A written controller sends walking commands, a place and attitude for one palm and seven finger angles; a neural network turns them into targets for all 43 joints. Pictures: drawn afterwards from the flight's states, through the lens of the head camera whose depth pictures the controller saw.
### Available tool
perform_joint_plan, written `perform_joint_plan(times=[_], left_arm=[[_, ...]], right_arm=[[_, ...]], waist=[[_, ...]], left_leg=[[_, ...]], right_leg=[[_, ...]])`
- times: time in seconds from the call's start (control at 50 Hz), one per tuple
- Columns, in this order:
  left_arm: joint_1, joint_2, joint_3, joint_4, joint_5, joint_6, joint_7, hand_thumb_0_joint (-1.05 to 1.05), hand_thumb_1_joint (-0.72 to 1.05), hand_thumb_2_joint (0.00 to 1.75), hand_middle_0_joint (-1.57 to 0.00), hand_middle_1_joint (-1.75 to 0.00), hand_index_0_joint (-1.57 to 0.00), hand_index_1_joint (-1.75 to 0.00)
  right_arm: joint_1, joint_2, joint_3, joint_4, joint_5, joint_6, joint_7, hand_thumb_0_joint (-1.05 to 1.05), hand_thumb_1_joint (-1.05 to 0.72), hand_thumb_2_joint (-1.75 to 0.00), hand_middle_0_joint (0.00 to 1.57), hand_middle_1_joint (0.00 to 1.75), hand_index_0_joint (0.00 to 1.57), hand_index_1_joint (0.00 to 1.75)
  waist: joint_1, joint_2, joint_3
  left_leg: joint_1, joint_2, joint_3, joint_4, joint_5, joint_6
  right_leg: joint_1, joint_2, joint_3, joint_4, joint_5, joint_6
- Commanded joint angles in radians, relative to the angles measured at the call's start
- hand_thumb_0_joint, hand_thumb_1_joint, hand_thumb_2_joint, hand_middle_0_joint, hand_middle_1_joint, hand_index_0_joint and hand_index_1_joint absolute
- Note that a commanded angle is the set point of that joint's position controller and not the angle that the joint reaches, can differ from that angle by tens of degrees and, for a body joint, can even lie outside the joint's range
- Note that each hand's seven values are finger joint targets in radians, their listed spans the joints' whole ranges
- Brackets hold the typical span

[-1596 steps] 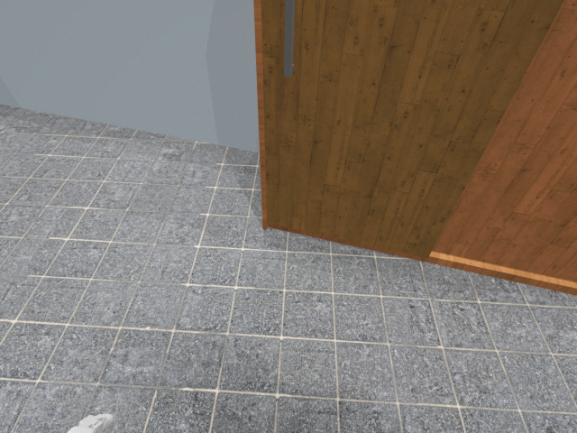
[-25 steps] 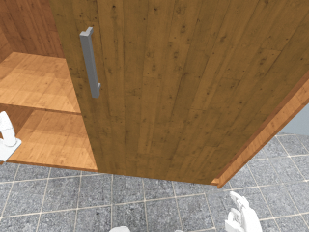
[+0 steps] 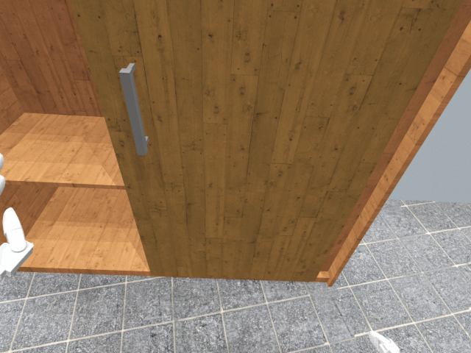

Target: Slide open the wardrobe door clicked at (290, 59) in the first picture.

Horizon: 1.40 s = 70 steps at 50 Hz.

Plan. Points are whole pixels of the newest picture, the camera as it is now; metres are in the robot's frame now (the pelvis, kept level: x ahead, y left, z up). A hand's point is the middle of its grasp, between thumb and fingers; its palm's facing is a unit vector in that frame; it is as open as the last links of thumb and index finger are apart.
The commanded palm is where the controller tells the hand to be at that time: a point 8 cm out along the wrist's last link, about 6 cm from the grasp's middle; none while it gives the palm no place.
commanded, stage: stop stepping back and stand still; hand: left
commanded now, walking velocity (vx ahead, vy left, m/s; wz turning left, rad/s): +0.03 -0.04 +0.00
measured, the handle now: (137, 111) +0.59 +0.27 +0.12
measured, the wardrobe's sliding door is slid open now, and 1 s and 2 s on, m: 0.63 0.63 0.63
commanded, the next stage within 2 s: let the arm hang, fingers relaxed in 0.78 s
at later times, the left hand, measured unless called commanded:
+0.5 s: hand (17, 265) +0.18 +0.28 +0.16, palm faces +0.54 -0.78 -0.33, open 7.4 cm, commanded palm +0.11 +0.31 +0.18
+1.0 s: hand (64, 313) +0.18 +0.28 +0.00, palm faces +0.20 -0.87 -0.46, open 7.4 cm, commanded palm none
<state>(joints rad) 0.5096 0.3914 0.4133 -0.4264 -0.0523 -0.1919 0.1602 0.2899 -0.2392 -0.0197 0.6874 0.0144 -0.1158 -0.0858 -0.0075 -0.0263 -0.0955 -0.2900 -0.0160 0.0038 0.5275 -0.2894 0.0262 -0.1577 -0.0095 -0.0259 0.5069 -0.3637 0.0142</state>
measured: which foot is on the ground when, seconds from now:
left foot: down 0.00-1.00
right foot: down 0.00-1.00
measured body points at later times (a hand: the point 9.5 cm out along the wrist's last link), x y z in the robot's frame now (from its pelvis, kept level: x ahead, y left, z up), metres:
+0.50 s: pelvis -0.02 +0.00 -0.01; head -0.03 +0.01 +0.44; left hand +0.14 +0.32 +0.18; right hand +0.14 -0.25 -0.09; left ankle +0.02 +0.12 -0.73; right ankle -0.06 -0.11 -0.73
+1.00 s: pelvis -0.02 +0.01 -0.01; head -0.02 +0.00 +0.44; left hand +0.17 +0.32 +0.03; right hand +0.16 -0.24 -0.10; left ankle +0.02 +0.12 -0.73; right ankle -0.06 -0.11 -0.73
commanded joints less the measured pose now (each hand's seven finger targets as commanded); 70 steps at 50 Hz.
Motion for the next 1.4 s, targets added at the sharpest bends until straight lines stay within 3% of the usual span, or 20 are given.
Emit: perform_joint_plan(times=[0.0,0.08,0.18,0.24,0.26,0.3,0.38,0.44,0.46,0.52,0.6,0.66,0.84,0.86,0.88,0.94,1.04,1.14,1.2,1.38], left_arm=[[-0.111,0.197,0.07,-0.223,0.01,-0.065,0.007,0.0,0.9,0.9,-0.2,-0.3,-0.2,-0.3],[-0.105,0.193,0.088,-0.306,0.015,-0.087,0.003,0.0,0.9,0.9,-0.2,-0.3,-0.2,-0.3],[0.045,0.194,0.135,-0.234,0.012,-0.083,0.005,0.0,0.9,0.9,-0.2,-0.3,-0.2,-0.3],[0.024,0.192,0.135,-0.191,0.004,-0.076,0.003,0.0,0.9,0.9,-0.2,-0.3,-0.2,-0.3],[-0.02,0.184,0.131,-0.185,0.004,-0.077,0.008,0.0,0.9,0.9,-0.2,-0.3,-0.2,-0.3],[-0.094,0.179,0.113,-0.167,0.008,-0.088,0.009,0.0,0.9,0.9,-0.2,-0.3,-0.2,-0.3],[-0.191,0.146,0.048,-0.125,0.018,-0.081,0.01,0.0,0.9,0.9,-0.2,-0.3,-0.2,-0.3],[-0.23,0.163,0.046,-0.271,0.024,-0.096,0.013,0.0,0.9,0.9,-0.2,-0.3,-0.2,-0.3],[-0.22,0.196,0.076,-0.291,0.021,-0.105,0.017,0.0,0.9,0.9,-0.2,-0.3,-0.2,-0.3],[-0.131,0.206,0.117,-0.282,0.027,-0.103,0.006,0.0,0.9,0.9,-0.2,-0.3,-0.2,-0.3],[0.003,0.206,0.151,-0.281,0.015,-0.115,0.006,0.0,0.9,0.9,-0.2,-0.3,-0.2,-0.3],[0.088,0.188,0.159,-0.228,-0.001,-0.102,0.002,0.0,0.9,0.9,-0.2,-0.3,-0.2,-0.3],[-0.01,0.181,0.112,-0.208,-0.006,-0.074,-0.006,0.0,0.9,0.9,-0.2,-0.3,-0.2,-0.3],[-0.062,0.012,-0.332,0.508,0.062,0.055,-0.121,0.0,0.9,0.9,-0.2,-0.3,-0.2,-0.3],[-0.1,0.021,-0.29,0.544,0.074,0.153,-0.148,0.0,0.9,0.9,-0.2,-0.3,-0.2,-0.3],[-0.119,-0.007,-0.304,0.66,0.08,0.187,-0.16,0.0,0.9,0.9,-0.2,-0.3,-0.2,-0.3],[-0.225,0.02,-0.339,0.955,0.088,0.182,-0.156,0.0,0.9,0.9,-0.2,-0.3,-0.2,-0.3],[-0.253,-0.024,-0.377,1.172,0.074,0.2,-0.144,0.0,0.9,0.9,-0.2,-0.3,-0.2,-0.3],[-0.184,-0.057,-0.366,1.289,0.072,0.199,-0.141,0.0,0.9,0.9,-0.2,-0.3,-0.2,-0.3],[-0.149,-0.074,-0.38,1.462,0.073,0.198,-0.144,0.0,0.9,0.9,-0.2,-0.3,-0.2,-0.3]], right_arm=[[-0.139,-0.109,-0.018,-0.193,-0.005,-0.076,-0.012,0.0,-0.9,-0.9,0.2,0.3,0.2,0.3],[-0.155,-0.107,-0.02,-0.194,-0.022,-0.098,-0.007,0.0,-0.9,-0.9,0.2,0.3,0.2,0.3],[-0.162,-0.095,-0.025,-0.213,-0.026,-0.077,0.004,0.0,-0.9,-0.9,0.2,0.3,0.2,0.3],[-0.148,-0.087,-0.043,-0.202,-0.019,-0.043,0.007,0.0,-0.9,-0.9,0.2,0.3,0.2,0.3],[-0.144,-0.096,-0.044,-0.194,-0.015,-0.043,0.012,0.0,-0.9,-0.9,0.2,0.3,0.2,0.3],[-0.122,-0.086,-0.031,-0.182,-0.015,-0.052,0.014,0.0,-0.9,-0.9,0.2,0.3,0.2,0.3],[-0.147,-0.071,-0.013,-0.166,-0.021,-0.066,-0.006,0.0,-0.9,-0.9,0.2,0.3,0.2,0.3],[-0.161,-0.119,-0.033,-0.197,-0.015,-0.082,-0.003,0.0,-0.9,-0.9,0.2,0.3,0.2,0.3],[-0.161,-0.111,-0.028,-0.209,-0.012,-0.086,-0.004,0.0,-0.9,-0.9,0.2,0.3,0.2,0.3],[-0.169,-0.087,-0.013,-0.195,-0.02,-0.089,0.002,0.0,-0.9,-0.9,0.2,0.3,0.2,0.3],[-0.147,-0.074,-0.025,-0.199,-0.015,-0.086,0.023,0.0,-0.9,-0.9,0.2,0.3,0.2,0.3],[-0.136,-0.075,-0.028,-0.21,-0.01,-0.069,0.027,0.0,-0.9,-0.9,0.2,0.3,0.2,0.3],[-0.165,-0.086,-0.022,-0.224,-0.008,-0.042,0.001,0.0,-0.9,-0.9,0.2,0.3,0.2,0.3],[-0.229,-0.218,-0.065,-0.028,0.01,-0.097,0.091,0.0,-0.9,-0.9,0.2,0.3,0.2,0.3],[-0.177,-0.269,-0.079,-0.014,-0.001,-0.015,0.096,0.0,-0.9,-0.9,0.2,0.3,0.2,0.3],[-0.186,-0.214,-0.042,-0.025,-0.024,0.047,0.088,0.0,-0.9,-0.9,0.2,0.3,0.2,0.3],[-0.166,-0.14,-0.019,0.038,-0.04,0.09,0.081,0.0,-0.9,-0.9,0.2,0.3,0.2,0.3],[-0.13,-0.112,-0.006,0.139,-0.048,0.12,0.075,0.0,-0.9,-0.9,0.2,0.3,0.2,0.3],[-0.109,-0.101,-0.01,0.186,-0.047,0.121,0.064,0.0,-0.9,-0.9,0.2,0.3,0.2,0.3],[-0.008,-0.107,-0.029,0.292,-0.039,0.13,0.052,0.0,-0.9,-0.9,0.2,0.3,0.2,0.3]], waist=[[-0.001,0.154,0.002],[0.009,0.23,0.05],[0.012,0.17,0.055],[0.017,-0.156,0.112],[0.016,-0.152,0.123],[0.001,-0.079,0.085],[-0.002,-0.012,0.098],[0.015,0.236,0.079],[0.02,0.192,0.07],[0.023,0.191,0.111],[0.014,0.022,-0.063],[0.01,0.044,-0.108],[0.01,0.053,-0.027],[-0.045,0.084,0.032],[-0.015,0.096,-0.007],[0.014,0.077,0.032],[-0.002,-0.231,0.019],[-0.013,0.174,0.082],[0.011,0.258,0.072],[0.005,0.094,0.127]], left_leg=[[0.13,0.132,-0.161,-0.133,0.448,0.042],[0.051,0.2,-0.284,-0.321,-0.01,0.052],[-0.156,0.102,-0.133,-0.242,-0.32,0.028],[-0.238,0.008,-0.005,0.301,-0.12,-0.011],[-0.293,0.016,-0.012,0.44,-0.126,-0.013],[-0.317,0.065,-0.046,0.384,-0.119,-0.006],[0.078,0.023,0.062,-0.017,0.05,0.007],[0.187,0.225,-0.255,-0.175,0.086,0.09],[0.161,0.26,-0.316,-0.203,0.125,0.111],[-0.025,0.201,-0.218,-0.224,0.039,0.085],[0.07,0.086,-0.013,0.025,0.408,0.006],[0.093,0.079,0.016,0.023,0.474,-0.003],[0.143,0.103,-0.019,-0.065,0.396,0.001],[0.114,0.135,-0.044,0.047,0.561,-0.004],[0.075,0.166,-0.064,0.009,0.547,0.015],[-0.114,0.209,-0.164,-0.069,0.3,0.08],[-0.028,0.062,-0.058,0.068,0.17,0.007],[0.032,0.103,-0.1,-0.055,0.159,0.013],[-0.026,0.111,-0.119,-0.105,0.072,0.019],[-0.02,0.129,-0.161,-0.211,-0.149,0.024]], right_leg=[[-0.075,-0.015,0.013,0.042,0.324,-0.011],[-0.067,0.034,-0.004,0.038,0.002,-0.01],[0.087,0.01,0.026,-0.115,-0.069,-0.059],[-0.065,-0.263,0.463,-0.353,-0.368,-0.216],[-0.049,-0.317,0.506,-0.352,-0.245,-0.251],[0.048,-0.305,0.385,-0.239,0.054,-0.241],[-0.143,-0.155,0.129,-0.121,0.079,-0.118],[-0.253,-0.01,0.043,0.075,0.053,-0.011],[-0.222,0.011,0.031,0.111,0.051,0.006],[-0.05,0.003,0.013,-0.003,0.084,-0.001],[0.065,-0.081,0.117,-0.068,0.546,-0.041],[0.098,-0.097,0.115,-0.047,0.707,-0.036],[-0.02,-0.035,0.062,-0.111,0.42,-0.009],[-0.162,-0.084,-0.018,0.064,0.434,-0.028],[-0.14,-0.09,0.02,0.062,0.295,-0.029],[-0.097,-0.043,0.0,0.13,0.028,-0.025],[-0.135,-0.171,0.131,-0.085,0.206,-0.086],[-0.161,-0.093,0.076,-0.084,0.054,-0.061],[-0.055,-0.073,0.052,-0.105,0.055,-0.058],[-0.09,-0.056,0.028,-0.145,-0.037,-0.061]])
